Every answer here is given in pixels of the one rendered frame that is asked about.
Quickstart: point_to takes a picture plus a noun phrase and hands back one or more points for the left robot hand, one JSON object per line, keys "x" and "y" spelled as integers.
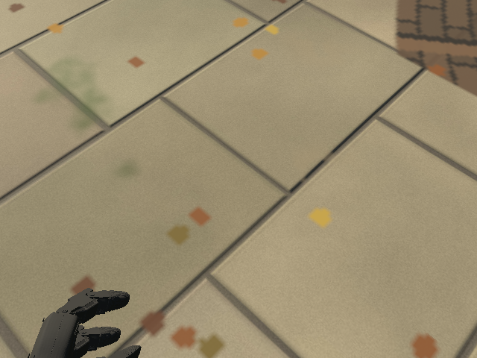
{"x": 61, "y": 336}

